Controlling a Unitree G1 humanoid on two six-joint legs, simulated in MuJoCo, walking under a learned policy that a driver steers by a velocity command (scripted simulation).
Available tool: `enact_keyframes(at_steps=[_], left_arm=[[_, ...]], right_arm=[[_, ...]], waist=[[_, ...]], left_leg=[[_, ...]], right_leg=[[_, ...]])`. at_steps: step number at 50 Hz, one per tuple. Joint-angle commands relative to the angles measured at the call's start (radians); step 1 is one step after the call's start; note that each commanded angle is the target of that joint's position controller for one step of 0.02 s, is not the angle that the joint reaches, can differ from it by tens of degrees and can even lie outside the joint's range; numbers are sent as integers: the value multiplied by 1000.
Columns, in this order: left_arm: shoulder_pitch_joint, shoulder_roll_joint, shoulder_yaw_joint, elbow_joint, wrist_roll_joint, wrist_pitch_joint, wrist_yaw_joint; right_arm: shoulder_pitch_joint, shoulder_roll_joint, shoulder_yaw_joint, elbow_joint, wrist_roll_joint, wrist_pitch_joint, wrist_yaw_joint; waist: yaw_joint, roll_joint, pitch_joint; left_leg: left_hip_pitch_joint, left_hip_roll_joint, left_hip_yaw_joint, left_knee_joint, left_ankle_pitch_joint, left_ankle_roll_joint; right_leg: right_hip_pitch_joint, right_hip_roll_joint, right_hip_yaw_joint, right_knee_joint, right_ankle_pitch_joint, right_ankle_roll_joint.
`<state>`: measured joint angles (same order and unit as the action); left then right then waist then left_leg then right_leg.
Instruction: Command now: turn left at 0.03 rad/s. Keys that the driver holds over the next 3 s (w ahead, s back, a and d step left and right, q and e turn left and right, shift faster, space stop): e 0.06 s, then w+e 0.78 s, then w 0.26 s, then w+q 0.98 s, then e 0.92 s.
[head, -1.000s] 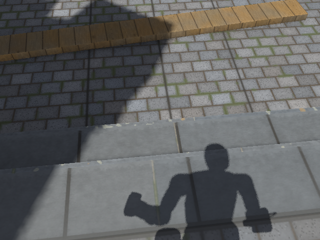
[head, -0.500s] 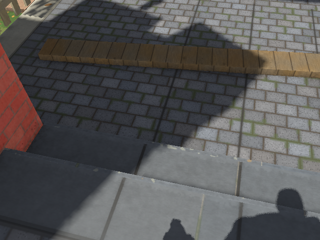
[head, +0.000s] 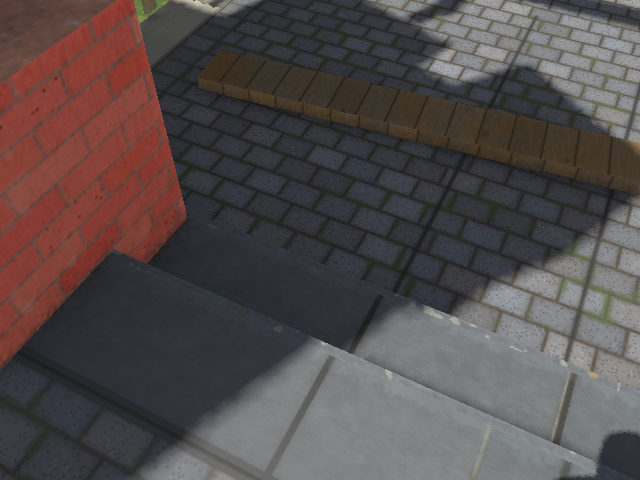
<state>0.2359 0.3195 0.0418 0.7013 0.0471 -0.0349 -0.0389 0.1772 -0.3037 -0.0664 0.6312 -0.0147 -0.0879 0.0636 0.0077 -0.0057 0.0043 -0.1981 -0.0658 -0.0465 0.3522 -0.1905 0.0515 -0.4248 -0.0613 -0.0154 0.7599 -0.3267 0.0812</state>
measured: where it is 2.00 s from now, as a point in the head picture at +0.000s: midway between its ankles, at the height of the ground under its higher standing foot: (476, 389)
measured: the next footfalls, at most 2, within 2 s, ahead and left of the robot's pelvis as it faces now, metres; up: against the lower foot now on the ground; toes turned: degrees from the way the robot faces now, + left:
right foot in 0.04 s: +0.10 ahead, -0.16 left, +0.00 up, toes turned -9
left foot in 0.76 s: +0.44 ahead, -0.05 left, +0.00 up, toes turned -21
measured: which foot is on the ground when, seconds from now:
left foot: down 0.00-0.34, up 0.36-0.74, down 0.76-1.00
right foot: up 0.00-0.02, down 0.04-0.76, up 0.78-1.00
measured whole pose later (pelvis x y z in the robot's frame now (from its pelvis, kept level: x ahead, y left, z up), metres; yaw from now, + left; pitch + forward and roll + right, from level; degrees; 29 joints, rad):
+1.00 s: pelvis +0.36 -0.13 +0.00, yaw -29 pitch +3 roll +2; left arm 0.18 0.26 0.02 0.81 0.08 -0.08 -0.08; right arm 0.39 -0.22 0.00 0.91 -0.06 -0.10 -0.02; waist -0.07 -0.02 -0.05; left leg -0.14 -0.02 0.15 0.24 -0.14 0.04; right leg -0.63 -0.08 0.02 0.93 -0.27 -0.02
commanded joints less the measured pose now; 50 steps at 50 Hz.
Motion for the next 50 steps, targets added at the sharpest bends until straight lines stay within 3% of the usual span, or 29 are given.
enact_keyframes(at_steps=[1,3,4,5,6,8,10,11,14,16,17,18,19,20,21,23,25,29,32,35,37,38,39,40,41,42,44,47,50], left_arm=[[44,20,-12,-8,-38,-14,-47],[-14,62,-8,-54,-69,-41,-40],[-114,144,-3,-92,-75,-57,-33],[-102,183,21,-77,-38,-52,-21],[-71,220,46,-68,-24,-56,-5],[-131,145,31,-86,-17,-65,13],[-97,36,-1,-71,9,-80,10],[-100,22,-6,-68,13,-82,13],[-24,38,9,-29,-1,-84,-4],[36,53,18,3,-12,-109,-32],[119,75,27,17,-4,-120,-29],[260,179,48,17,-3,-123,0],[381,172,46,51,18,-124,1],[355,130,40,71,16,-128,-3],[308,65,17,66,13,-119,-6],[180,0,-21,43,5,-102,-13],[103,16,-19,17,1,-93,-15],[127,103,12,37,6,-87,-46],[186,116,28,62,11,-81,-71],[165,112,36,71,16,-70,-65],[126,107,36,69,30,-71,-62],[120,35,13,50,38,-80,-62],[314,-103,-27,46,59,-105,-56],[181,-16,-1,52,30,-101,-67],[94,17,12,56,20,-92,-52],[71,25,13,70,27,-81,-28],[59,-33,-10,81,63,-71,-21],[-14,-63,-24,66,35,-58,-41],[-56,-68,-38,64,26,-44,-49]], right_arm=[[-94,-78,-1,-84,30,7,41],[-1,-23,23,-63,35,17,58],[156,-64,7,-47,28,18,41],[111,-160,-22,-60,9,21,6],[59,-211,-43,-80,-18,23,-24],[140,-179,-35,-49,-39,3,-69],[119,-87,0,-35,-13,-14,-81],[117,-65,10,-28,-12,-18,-84],[-9,-117,5,-34,-17,1,-86],[-1,-124,10,-27,-63,20,-77],[30,-89,19,-19,-88,19,-74],[9,-17,40,-79,-98,3,-60],[-39,-15,45,-62,-82,-18,-34],[-79,-13,45,-51,-58,-35,-40],[-69,-50,35,-29,-72,-41,-51],[-35,-43,36,-7,-104,-36,-57],[-38,-46,35,3,-83,-19,-53],[-134,8,64,0,-49,17,-39],[-193,-10,70,-6,-49,18,-32],[-211,-36,70,4,-38,6,-50],[-68,-98,47,49,-11,-10,-65],[148,-145,30,100,-9,-25,-75],[385,-167,31,152,-27,-26,-76],[432,-128,35,184,-45,-17,-74],[279,-93,38,163,-32,-22,-71],[161,-1,69,142,-19,-18,-70],[104,88,100,148,-13,-19,-86],[102,11,61,182,-31,-33,-100],[148,-34,37,223,-57,-35,-69]], waist=[[36,7,-56],[3,3,-110],[-115,-52,-127],[-91,-24,-84],[-71,10,-41],[-105,92,39],[-59,168,55],[-56,151,52],[26,112,45],[46,74,18],[78,6,-25],[129,-189,-139],[193,-136,-52],[178,-95,62],[147,-67,48],[48,-57,44],[12,-46,25],[35,-45,44],[56,-57,52],[33,-62,35],[-47,-38,-52],[-125,66,-215],[-97,299,-502],[-171,152,-321],[-124,103,-76],[-76,75,-25],[-21,63,-55],[-19,58,-38],[-32,42,-12]], left_leg=[[-95,219,-106,79,173,95],[-82,136,-106,109,36,-4],[25,80,-54,73,-103,-37],[102,58,2,104,-170,-25],[96,85,-23,103,-331,27],[145,237,-224,-28,-473,164],[204,435,-419,-147,-469,274],[201,458,-412,-166,-412,264],[45,327,-135,-153,-319,149],[-89,263,-19,-11,-271,118],[-159,212,44,173,-213,83],[-422,36,112,517,-284,-37],[-646,33,-54,688,-377,-33],[-743,80,-77,810,-337,-18],[-713,98,-67,859,-295,-15],[-601,136,-45,811,-213,-9],[-503,143,-14,698,-141,-38],[-315,95,80,376,18,-87],[-279,80,74,262,104,-72],[-249,67,75,166,138,-38],[60,47,92,163,226,28],[371,167,-37,177,366,152],[816,499,-486,96,485,447],[670,529,-626,-31,111,378],[376,489,-493,-101,-206,269],[200,450,-375,-154,-253,215],[86,368,-211,-215,11,182],[47,313,-37,-260,128,188],[-20,310,49,-285,240,200]], right_leg=[[204,-36,-15,-259,244,7],[266,-56,17,-270,525,-56],[149,-94,97,-296,436,-169],[10,-58,102,-314,140,-201],[-74,-18,93,-344,-135,-213],[-203,16,100,-272,-169,-228],[-236,40,23,-111,-26,-213],[-220,21,41,-74,-57,-215],[112,76,-68,-254,61,-223],[344,116,-66,-270,135,-220],[465,72,38,-289,107,-252],[722,-172,547,-400,126,-467],[776,-257,716,-515,79,-491],[708,-255,631,-500,9,-440],[645,-208,554,-503,-2,-409],[462,-164,455,-532,130,-392],[356,-127,386,-575,236,-383],[198,-49,267,-563,403,-361],[217,-101,338,-514,479,-372],[312,-128,385,-458,580,-341],[197,-36,336,-294,764,-256],[55,87,268,-37,657,-177],[-209,253,187,289,-139,-99],[-396,178,195,573,-217,-106],[-456,88,180,622,-105,-134],[-403,28,142,590,-23,-151],[-255,-38,139,465,46,-152],[-230,-47,73,258,-22,-101],[-161,-45,16,43,144,-91]])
